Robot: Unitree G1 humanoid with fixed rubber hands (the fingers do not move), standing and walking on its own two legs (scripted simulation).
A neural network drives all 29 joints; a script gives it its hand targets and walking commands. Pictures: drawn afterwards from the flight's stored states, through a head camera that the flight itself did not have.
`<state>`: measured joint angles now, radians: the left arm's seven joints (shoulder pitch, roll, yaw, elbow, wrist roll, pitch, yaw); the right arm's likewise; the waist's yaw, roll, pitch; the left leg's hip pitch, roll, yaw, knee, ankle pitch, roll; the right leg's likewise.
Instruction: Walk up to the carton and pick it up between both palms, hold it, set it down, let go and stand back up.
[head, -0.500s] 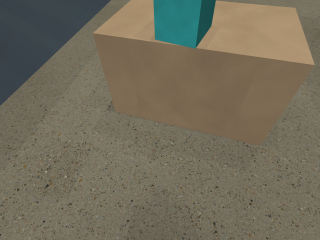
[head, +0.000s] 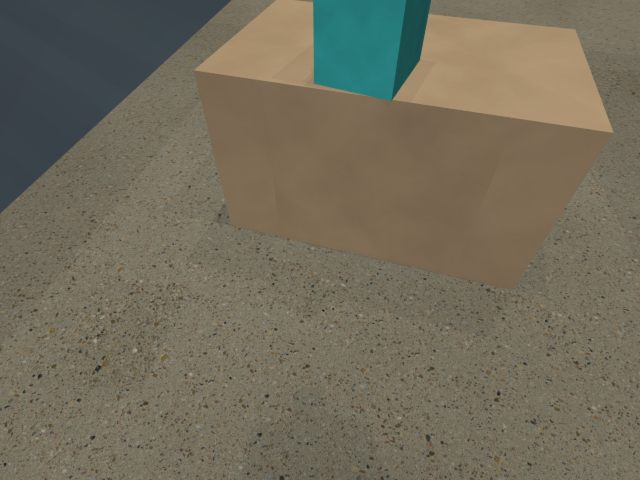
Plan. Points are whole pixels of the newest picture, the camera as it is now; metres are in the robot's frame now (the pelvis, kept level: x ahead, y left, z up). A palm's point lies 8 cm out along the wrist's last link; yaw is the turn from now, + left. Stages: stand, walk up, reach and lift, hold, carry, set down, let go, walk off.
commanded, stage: stand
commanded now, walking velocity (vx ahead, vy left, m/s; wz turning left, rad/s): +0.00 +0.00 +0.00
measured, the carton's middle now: (373, 24) +1.26 -0.16 +0.06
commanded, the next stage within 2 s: walk up in 0.20 s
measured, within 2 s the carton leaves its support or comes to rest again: neither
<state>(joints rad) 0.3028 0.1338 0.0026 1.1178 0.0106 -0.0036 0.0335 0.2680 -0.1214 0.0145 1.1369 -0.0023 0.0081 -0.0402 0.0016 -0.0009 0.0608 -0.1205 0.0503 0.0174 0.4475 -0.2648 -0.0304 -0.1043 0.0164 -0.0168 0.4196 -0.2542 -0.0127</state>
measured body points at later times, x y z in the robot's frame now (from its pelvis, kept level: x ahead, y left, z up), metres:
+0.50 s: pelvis -0.02 +0.00 -0.01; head -0.03 +0.01 +0.44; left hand -0.07 +0.21 -0.17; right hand -0.05 -0.20 -0.17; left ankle -0.01 +0.13 -0.74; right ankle -0.02 -0.11 -0.73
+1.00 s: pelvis +0.09 -0.02 -0.02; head +0.09 -0.01 +0.43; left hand +0.03 +0.23 -0.17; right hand +0.16 -0.27 -0.16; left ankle +0.22 +0.11 -0.72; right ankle +0.01 -0.13 -0.74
